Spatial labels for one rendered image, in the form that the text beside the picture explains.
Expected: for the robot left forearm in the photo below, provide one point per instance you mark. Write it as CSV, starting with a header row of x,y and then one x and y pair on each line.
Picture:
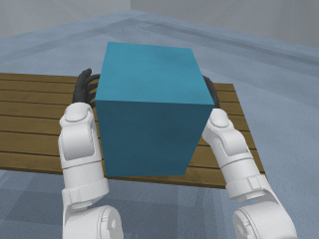
x,y
80,153

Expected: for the robot left upper arm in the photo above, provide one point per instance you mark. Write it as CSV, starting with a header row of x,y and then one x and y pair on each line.
x,y
103,222

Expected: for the robot right forearm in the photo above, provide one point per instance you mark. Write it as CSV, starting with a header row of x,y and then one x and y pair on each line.
x,y
243,179

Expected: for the robot right upper arm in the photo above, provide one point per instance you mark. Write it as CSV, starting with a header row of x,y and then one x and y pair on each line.
x,y
262,220

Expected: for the right robot hand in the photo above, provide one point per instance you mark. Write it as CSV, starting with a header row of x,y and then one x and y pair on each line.
x,y
212,92

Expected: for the table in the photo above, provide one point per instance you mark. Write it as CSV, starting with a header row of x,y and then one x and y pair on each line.
x,y
31,107

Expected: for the left robot hand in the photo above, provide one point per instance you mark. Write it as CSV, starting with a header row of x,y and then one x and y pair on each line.
x,y
82,88

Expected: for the carton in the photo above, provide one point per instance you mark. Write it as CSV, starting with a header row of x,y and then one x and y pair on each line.
x,y
152,106

